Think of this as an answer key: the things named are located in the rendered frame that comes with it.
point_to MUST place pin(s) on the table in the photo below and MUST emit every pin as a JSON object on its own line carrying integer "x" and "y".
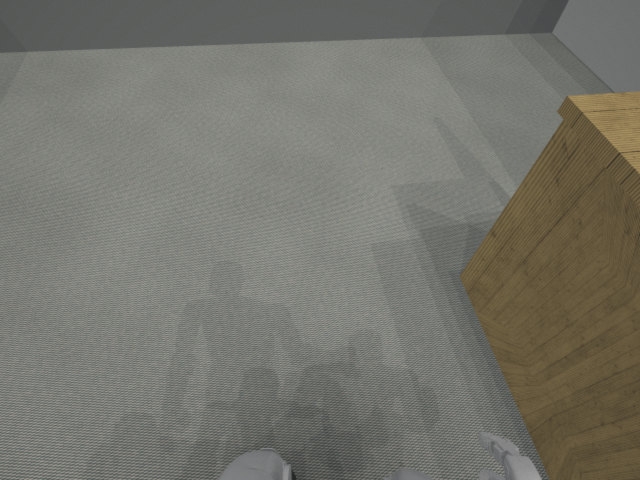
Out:
{"x": 555, "y": 285}

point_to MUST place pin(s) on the robot left thigh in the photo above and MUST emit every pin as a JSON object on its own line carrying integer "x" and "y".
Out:
{"x": 257, "y": 465}

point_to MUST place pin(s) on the right robot hand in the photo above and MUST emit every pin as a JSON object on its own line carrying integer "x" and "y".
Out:
{"x": 516, "y": 467}

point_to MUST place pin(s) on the robot left shin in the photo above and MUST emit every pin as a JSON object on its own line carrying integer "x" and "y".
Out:
{"x": 270, "y": 449}

